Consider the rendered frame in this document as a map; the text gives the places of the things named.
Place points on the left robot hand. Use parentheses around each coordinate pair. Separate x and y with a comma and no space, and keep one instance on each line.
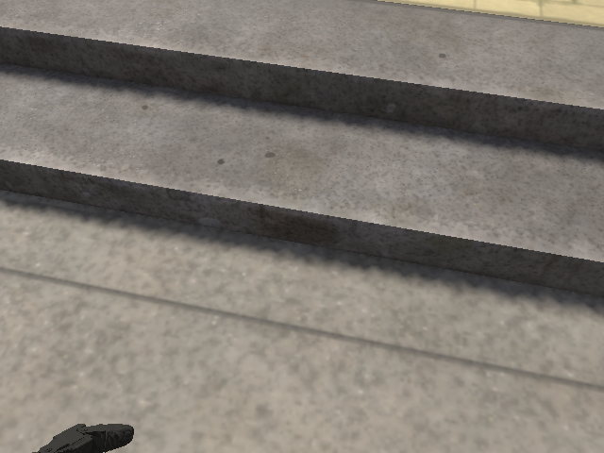
(94,439)

